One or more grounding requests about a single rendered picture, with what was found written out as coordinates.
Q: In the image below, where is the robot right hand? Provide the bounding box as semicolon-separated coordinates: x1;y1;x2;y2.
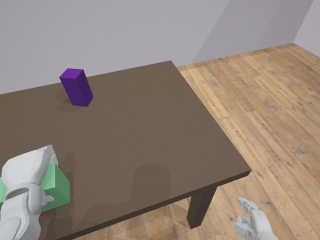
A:
234;197;273;240

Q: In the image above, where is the sponge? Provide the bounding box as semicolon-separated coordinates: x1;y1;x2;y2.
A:
0;163;70;212

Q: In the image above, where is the robot left forearm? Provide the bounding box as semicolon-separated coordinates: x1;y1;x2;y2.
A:
0;183;42;240

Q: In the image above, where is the robot left hand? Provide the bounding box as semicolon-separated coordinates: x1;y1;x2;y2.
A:
1;144;59;206

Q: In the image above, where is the table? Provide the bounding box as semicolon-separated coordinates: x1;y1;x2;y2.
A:
0;60;252;240

